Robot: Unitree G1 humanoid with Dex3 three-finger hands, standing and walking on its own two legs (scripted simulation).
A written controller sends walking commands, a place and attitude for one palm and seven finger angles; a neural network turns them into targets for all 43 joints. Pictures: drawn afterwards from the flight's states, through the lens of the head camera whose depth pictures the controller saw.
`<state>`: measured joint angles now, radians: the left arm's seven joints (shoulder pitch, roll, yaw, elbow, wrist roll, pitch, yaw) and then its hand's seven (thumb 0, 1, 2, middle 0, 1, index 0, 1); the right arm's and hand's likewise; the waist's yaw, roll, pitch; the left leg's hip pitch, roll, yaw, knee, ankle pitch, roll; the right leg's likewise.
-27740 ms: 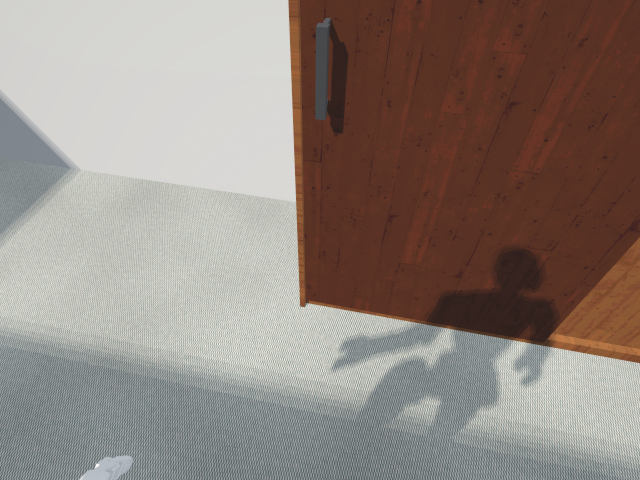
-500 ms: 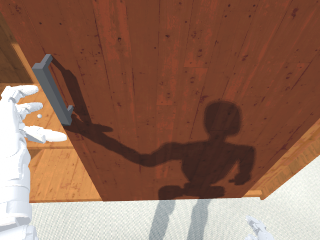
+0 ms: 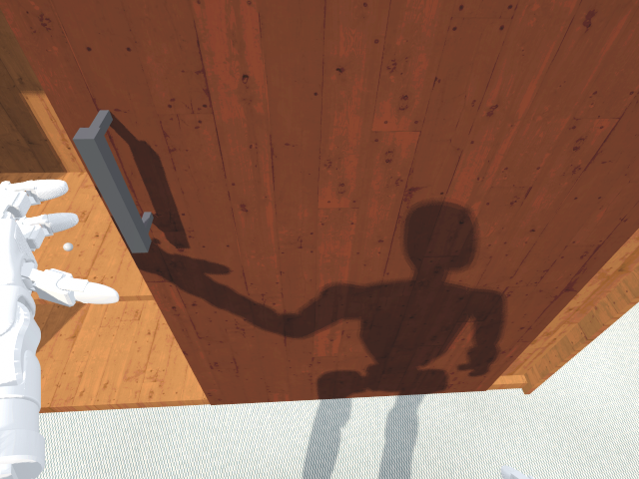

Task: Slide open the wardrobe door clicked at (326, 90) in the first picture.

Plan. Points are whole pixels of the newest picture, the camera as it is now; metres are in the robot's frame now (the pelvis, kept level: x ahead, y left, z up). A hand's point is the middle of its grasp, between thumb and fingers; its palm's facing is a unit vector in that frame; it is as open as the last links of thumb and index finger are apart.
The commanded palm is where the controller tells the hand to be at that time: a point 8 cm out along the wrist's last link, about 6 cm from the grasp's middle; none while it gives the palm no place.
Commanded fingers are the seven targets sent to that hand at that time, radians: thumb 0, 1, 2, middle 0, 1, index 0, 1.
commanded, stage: slip the hand off the handle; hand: left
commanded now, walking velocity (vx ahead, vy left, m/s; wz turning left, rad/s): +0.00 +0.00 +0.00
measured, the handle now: (123, 186) +0.41 +0.27 +0.16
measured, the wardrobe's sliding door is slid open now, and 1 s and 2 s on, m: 0.67 0.67 0.67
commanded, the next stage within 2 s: draw the hand back to the body in 0.48 s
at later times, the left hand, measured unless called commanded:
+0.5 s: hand (42, 315) +0.25 +0.31 +0.12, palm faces +0.43 -0.88 -0.20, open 14.7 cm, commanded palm +0.20 +0.34 +0.13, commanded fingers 0.00 -0.55 0.20 -0.25 -1.15 -0.25 -1.15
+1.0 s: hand (34, 341) +0.21 +0.28 +0.15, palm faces +0.16 -0.99 -0.06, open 14.7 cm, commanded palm +0.17 +0.32 +0.15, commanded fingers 0.00 -0.51 0.22 -0.25 -1.13 -0.25 -1.13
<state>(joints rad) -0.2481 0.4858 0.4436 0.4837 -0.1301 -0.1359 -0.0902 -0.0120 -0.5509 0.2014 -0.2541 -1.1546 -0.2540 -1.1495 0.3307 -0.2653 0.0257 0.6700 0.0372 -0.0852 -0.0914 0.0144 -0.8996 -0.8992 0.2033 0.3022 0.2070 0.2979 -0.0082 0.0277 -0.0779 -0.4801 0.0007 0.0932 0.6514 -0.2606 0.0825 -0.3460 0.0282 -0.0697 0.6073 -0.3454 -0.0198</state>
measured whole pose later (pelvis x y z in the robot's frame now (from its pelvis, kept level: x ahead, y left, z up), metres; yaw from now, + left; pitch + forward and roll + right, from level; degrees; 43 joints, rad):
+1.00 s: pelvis +0.00 -0.02 +0.01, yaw +1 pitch -1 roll -2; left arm 0.20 0.45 0.50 0.06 -0.42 0.02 -0.43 -0.01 -0.55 0.20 -0.25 -1.15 -0.25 -1.15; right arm 0.27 -0.28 0.05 0.61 0.08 -0.28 -0.11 0.02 -0.90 -0.90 0.20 0.30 0.21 0.30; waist 0.04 0.05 -0.08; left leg -0.34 0.01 0.07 0.61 -0.25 0.05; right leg -0.20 0.05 -0.09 0.55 -0.34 -0.04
